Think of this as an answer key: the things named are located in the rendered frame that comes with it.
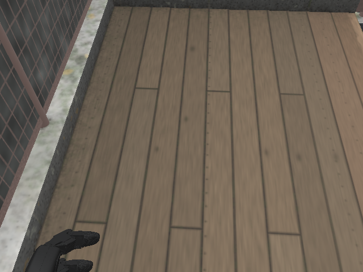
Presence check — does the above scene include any robot left hand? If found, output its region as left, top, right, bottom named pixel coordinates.
left=25, top=229, right=100, bottom=272

